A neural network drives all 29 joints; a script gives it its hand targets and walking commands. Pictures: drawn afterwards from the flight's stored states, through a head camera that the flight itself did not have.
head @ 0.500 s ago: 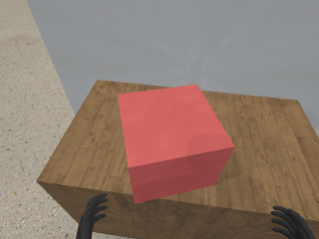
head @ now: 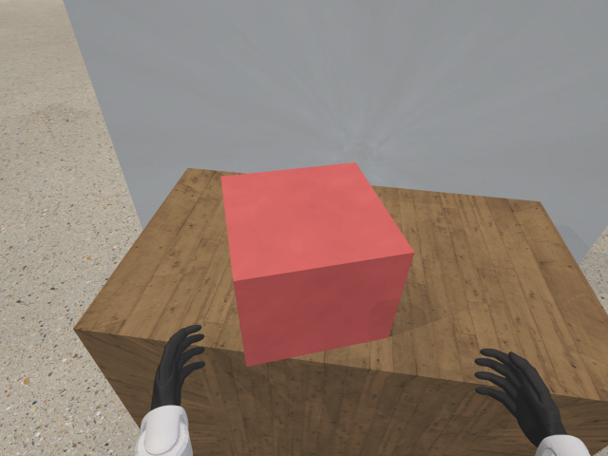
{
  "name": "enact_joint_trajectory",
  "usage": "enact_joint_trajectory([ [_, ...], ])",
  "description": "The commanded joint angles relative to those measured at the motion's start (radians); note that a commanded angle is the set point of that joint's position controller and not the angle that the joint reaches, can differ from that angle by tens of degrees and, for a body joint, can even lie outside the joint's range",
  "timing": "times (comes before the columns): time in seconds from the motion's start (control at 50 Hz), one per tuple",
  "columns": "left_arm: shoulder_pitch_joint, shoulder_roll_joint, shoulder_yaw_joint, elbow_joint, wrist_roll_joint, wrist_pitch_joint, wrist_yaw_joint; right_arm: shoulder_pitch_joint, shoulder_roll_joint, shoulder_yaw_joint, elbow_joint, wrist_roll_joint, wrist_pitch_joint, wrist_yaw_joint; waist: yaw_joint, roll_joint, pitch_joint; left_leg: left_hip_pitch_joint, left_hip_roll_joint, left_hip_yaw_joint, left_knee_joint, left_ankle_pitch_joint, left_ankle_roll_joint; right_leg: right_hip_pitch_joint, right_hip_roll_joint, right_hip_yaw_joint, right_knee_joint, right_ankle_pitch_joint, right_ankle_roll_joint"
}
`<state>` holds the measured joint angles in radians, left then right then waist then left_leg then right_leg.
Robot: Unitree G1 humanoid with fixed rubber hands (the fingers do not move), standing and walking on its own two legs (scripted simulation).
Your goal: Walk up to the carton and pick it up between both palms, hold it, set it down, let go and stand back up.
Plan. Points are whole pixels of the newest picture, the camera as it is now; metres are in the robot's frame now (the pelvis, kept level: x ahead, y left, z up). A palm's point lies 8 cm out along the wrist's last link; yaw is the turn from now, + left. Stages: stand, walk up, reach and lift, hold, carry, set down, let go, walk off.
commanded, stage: reach and lift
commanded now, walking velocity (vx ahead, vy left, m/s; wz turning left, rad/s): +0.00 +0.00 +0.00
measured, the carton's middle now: (304, 257) +0.47 +0.06 -0.01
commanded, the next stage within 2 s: none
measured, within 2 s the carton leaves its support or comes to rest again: neither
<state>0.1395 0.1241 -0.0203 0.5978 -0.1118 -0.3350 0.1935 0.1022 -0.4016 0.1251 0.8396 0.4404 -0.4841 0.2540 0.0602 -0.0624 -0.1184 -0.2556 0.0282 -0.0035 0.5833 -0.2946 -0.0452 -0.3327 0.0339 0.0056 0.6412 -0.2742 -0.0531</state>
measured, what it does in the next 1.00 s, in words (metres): stands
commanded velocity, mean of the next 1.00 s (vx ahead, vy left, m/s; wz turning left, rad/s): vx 0.00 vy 0.00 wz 0.00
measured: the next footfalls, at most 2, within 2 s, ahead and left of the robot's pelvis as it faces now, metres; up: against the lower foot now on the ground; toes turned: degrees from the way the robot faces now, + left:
none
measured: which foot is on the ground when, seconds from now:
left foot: down 0.00-1.00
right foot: down 0.00-1.00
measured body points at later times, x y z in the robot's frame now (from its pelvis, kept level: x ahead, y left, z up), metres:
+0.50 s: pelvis +0.04 +0.04 +0.01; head +0.05 +0.03 +0.46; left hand +0.27 +0.25 +0.02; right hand +0.30 -0.22 +0.00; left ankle +0.01 +0.16 -0.73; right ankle +0.04 -0.08 -0.73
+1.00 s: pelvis +0.03 +0.02 +0.02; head +0.02 +0.02 +0.47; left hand +0.29 +0.28 +0.07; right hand +0.38 -0.22 +0.09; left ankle +0.01 +0.16 -0.73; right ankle +0.04 -0.08 -0.73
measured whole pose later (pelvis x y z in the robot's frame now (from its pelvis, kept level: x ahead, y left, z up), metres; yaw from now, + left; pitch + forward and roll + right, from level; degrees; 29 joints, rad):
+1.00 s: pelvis +0.03 +0.02 +0.02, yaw +0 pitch +4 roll +0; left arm 0.02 0.15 0.12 0.15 -0.11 0.17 0.13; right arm -0.20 -0.52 0.05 0.61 0.52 -0.08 0.24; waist 0.11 -0.02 -0.12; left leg -0.21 0.03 -0.03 0.36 -0.21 -0.03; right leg -0.25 0.06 0.04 0.34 -0.15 -0.03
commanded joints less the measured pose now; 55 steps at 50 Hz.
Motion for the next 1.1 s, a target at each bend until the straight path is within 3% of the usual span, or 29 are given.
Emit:
enact_joint_trajectory([
  [0.0,-0.246,0.099,0.059,-0.171,0.018,0.082,0.006,-0.279,-0.212,-0.058,-0.042,0.046,0.076,-0.001,-0.008,-0.005,0.125,-0.158,-0.035,0.028,-0.111,-0.153,0.030,0.017,-0.107,0.184,-0.282,-0.352,0.017],
  [0.06,-0.213,0.070,0.056,-0.257,0.020,0.121,0.004,-0.254,-0.188,-0.071,-0.099,0.055,0.103,0.012,-0.003,0.010,0.073,-0.120,-0.037,0.024,-0.115,-0.107,0.034,0.025,-0.095,0.178,-0.293,-0.300,-0.001],
  [0.08,-0.221,0.050,0.039,-0.293,0.024,0.134,0.015,-0.251,-0.205,-0.081,-0.105,0.057,0.105,0.016,-0.025,0.034,0.063,-0.125,-0.031,0.019,-0.130,-0.107,0.033,0.023,-0.098,0.173,-0.283,-0.268,0.003],
  [0.14,-0.234,0.059,0.049,-0.332,0.028,0.147,0.017,-0.253,-0.212,-0.096,-0.107,0.047,0.123,0.029,-0.008,0.052,0.034,-0.152,-0.025,0.010,-0.128,-0.119,0.031,0.054,-0.086,0.173,-0.266,-0.258,-0.005],
  [0.16,-0.215,0.042,0.025,-0.337,0.026,0.156,0.021,-0.243,-0.222,-0.108,-0.122,0.043,0.122,0.034,-0.039,0.035,0.023,-0.147,-0.027,0.008,-0.132,-0.094,0.035,0.075,-0.081,0.170,-0.266,-0.236,-0.004],
  [0.18,-0.227,0.063,0.047,-0.344,0.038,0.161,0.021,-0.283,-0.214,-0.106,-0.137,0.046,0.126,0.035,-0.005,0.039,0.002,-0.145,-0.028,0.011,-0.128,-0.078,0.040,0.072,-0.073,0.160,-0.260,-0.222,-0.013],
  [0.24,-0.244,0.050,0.031,-0.323,0.024,0.182,0.017,-0.340,-0.248,-0.120,-0.194,0.034,0.124,0.034,-0.008,-0.007,-0.037,-0.183,-0.023,0.016,-0.143,-0.091,0.055,0.091,-0.072,0.163,-0.256,-0.216,-0.007],
  [0.32,-0.199,0.014,0.033,-0.398,0.036,0.187,0.029,-0.339,-0.278,-0.148,-0.241,0.027,0.104,0.044,0.020,-0.007,-0.050,-0.156,0.001,-0.031,-0.175,-0.032,0.053,0.117,-0.027,0.102,-0.208,-0.058,-0.009],
  [0.36,-0.122,-0.007,0.027,-0.417,0.045,0.199,0.034,-0.294,-0.315,-0.147,-0.230,0.042,0.098,0.045,0.026,-0.019,-0.076,-0.110,0.010,-0.037,-0.172,0.092,0.046,0.142,-0.013,0.074,-0.201,0.081,-0.008],
  [0.44,0.076,-0.027,0.070,-0.567,0.092,0.238,0.012,-0.143,-0.400,-0.143,-0.250,0.089,0.054,0.018,-0.012,-0.002,-0.179,0.053,0.009,-0.035,-0.106,0.620,0.007,0.245,0.048,0.044,-0.175,0.571,-0.012],
  [0.46,0.058,-0.023,0.069,-0.600,0.083,0.255,-0.003,-0.153,-0.433,-0.153,-0.267,0.090,0.050,0.010,-0.041,0.007,-0.189,0.122,0.006,-0.041,-0.093,0.670,-0.006,0.227,0.046,0.034,-0.189,0.603,-0.006],
  [0.48,0.075,-0.026,0.080,-0.626,0.092,0.266,-0.012,-0.172,-0.433,-0.164,-0.258,0.081,0.051,0.004,-0.023,-0.004,-0.160,0.128,0.011,-0.046,-0.108,0.704,-0.020,0.228,0.049,0.034,-0.199,0.581,-0.015],
  [0.5,0.058,-0.022,0.073,-0.638,0.083,0.280,-0.014,-0.181,-0.457,-0.159,-0.271,0.098,0.048,0.003,-0.047,0.001,-0.183,0.174,0.017,-0.057,-0.088,0.770,-0.024,0.180,0.062,0.023,-0.210,0.577,-0.013],
  [0.58,-0.027,0.006,0.042,-0.753,0.031,0.299,-0.004,-0.294,-0.415,-0.137,-0.321,0.133,0.095,0.027,0.015,0.012,-0.201,0.232,0.026,-0.054,-0.118,0.735,-0.028,0.090,0.054,0.037,-0.251,0.422,-0.034],
  [0.6,0.082,-0.009,0.054,-0.776,0.029,0.295,-0.002,-0.213,-0.393,-0.121,-0.383,0.153,0.093,0.028,0.045,0.009,-0.217,0.202,0.017,-0.028,-0.127,0.749,-0.018,0.140,0.055,0.044,-0.268,0.510,-0.036],
  [0.62,-0.076,0.029,0.052,-0.821,0.020,0.300,-0.002,-0.337,-0.419,-0.141,-0.437,0.144,0.101,0.018,0.028,0.019,-0.289,0.154,0.003,-0.018,-0.108,0.700,-0.017,0.176,0.053,0.055,-0.251,0.551,-0.030],
  [0.66,-0.004,0.025,0.091,-0.753,0.041,0.305,-0.011,-0.279,-0.418,-0.127,-0.436,0.168,0.116,0.016,0.067,0.025,-0.296,0.068,-0.019,0.015,-0.129,0.646,-0.009,0.260,0.044,0.057,-0.238,0.650,-0.011],
  [0.68,0.018,0.029,0.104,-0.710,0.048,0.315,-0.025,-0.270,-0.396,-0.115,-0.421,0.165,0.128,0.014,0.049,0.016,-0.285,0.032,-0.029,0.020,-0.154,0.579,-0.004,0.327,0.025,0.078,-0.249,0.686,-0.009],
  [0.7,0.031,0.039,0.123,-0.685,0.056,0.325,-0.040,-0.266,-0.404,-0.108,-0.406,0.154,0.142,0.000,0.064,-0.011,-0.275,-0.011,-0.040,0.035,-0.166,0.563,-0.007,0.402,0.014,0.081,-0.229,0.782,-0.005],
  [0.72,-0.064,0.059,0.124,-0.696,0.060,0.346,-0.046,-0.347,-0.413,-0.118,-0.411,0.168,0.162,-0.011,0.034,0.014,-0.290,-0.045,-0.047,0.019,-0.171,0.538,0.000,0.425,0.005,0.087,-0.224,0.808,0.006],
  [0.74,-0.012,0.054,0.140,-0.609,0.065,0.361,-0.058,-0.287,-0.377,-0.081,-0.339,0.180,0.194,-0.012,0.066,-0.019,-0.237,-0.053,-0.060,0.035,-0.204,0.479,0.002,0.439,-0.011,0.099,-0.237,0.797,0.010],
  [0.78,-0.175,0.095,0.172,-0.591,0.059,0.400,-0.071,-0.417,-0.395,-0.081,-0.318,0.168,0.256,-0.022,0.045,-0.027,-0.200,-0.099,-0.061,0.030,-0.225,0.339,0.006,0.401,-0.031,0.124,-0.261,0.665,0.017],
  [0.84,-0.195,0.080,0.163,-0.602,0.043,0.447,-0.079,-0.414,-0.341,-0.103,-0.311,0.128,0.340,-0.024,0.042,-0.021,-0.124,-0.019,-0.049,0.023,-0.252,0.317,0.008,0.321,-0.016,0.107,-0.314,0.477,0.006],
  [0.86,-0.297,0.102,0.165,-0.618,0.026,0.461,-0.078,-0.493,-0.348,-0.137,-0.341,0.111,0.365,-0.028,0.012,-0.001,-0.136,-0.015,-0.044,0.018,-0.247,0.280,0.007,0.282,-0.025,0.117,-0.333,0.403,0.007],
  [0.92,-0.474,0.097,0.121,-0.608,-0.020,0.487,-0.064,-0.618,-0.340,-0.197,-0.326,0.052,0.423,-0.018,0.014,0.038,-0.118,-0.009,-0.038,0.028,-0.264,0.163,0.002,0.156,-0.011,0.090,-0.361,0.142,-0.009],
  [0.98,-0.565,0.098,0.118,-0.581,-0.034,0.514,-0.045,-0.725,-0.339,-0.234,-0.359,0.007,0.458,-0.019,0.027,0.037,-0.115,-0.019,-0.034,0.021,-0.272,0.110,0.013,0.146,-0.011,0.077,-0.360,0.064,-0.011],
  [1.0,-0.492,0.077,0.119,-0.569,-0.037,0.526,-0.043,-0.668,-0.299,-0.226,-0.360,0.007,0.460,-0.018,0.054,0.028,-0.125,0.005,-0.036,0.028,-0.273,0.135,0.015,0.166,-0.015,0.091,-0.367,0.085,-0.016],
  [1.02,-0.569,0.109,0.129,-0.578,-0.034,0.541,-0.043,-0.747,-0.342,-0.263,-0.395,-0.015,0.464,-0.026,0.024,0.041,-0.153,-0.023,-0.039,0.024,-0.266,0.121,0.013,0.190,-0.022,0.093,-0.373,0.077,-0.008],
  [1.08,-0.593,0.111,0.143,-0.512,-0.035,0.596,-0.033,-0.789,-0.364,-0.245,-0.306,-0.036,0.504,-0.024,0.048,0.031,-0.161,-0.055,-0.033,0.025,-0.282,0.106,0.022,0.206,-0.013,0.079,-0.366,0.038,-0.005],
])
